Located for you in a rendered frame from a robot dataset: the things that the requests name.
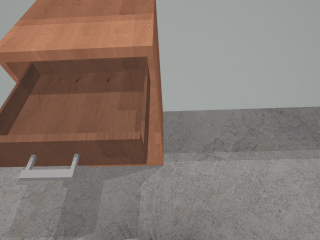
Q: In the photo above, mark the handle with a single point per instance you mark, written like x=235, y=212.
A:
x=49, y=174

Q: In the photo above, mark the cabinet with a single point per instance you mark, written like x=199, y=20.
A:
x=53, y=30

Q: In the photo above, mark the drawer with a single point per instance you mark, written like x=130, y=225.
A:
x=98, y=108

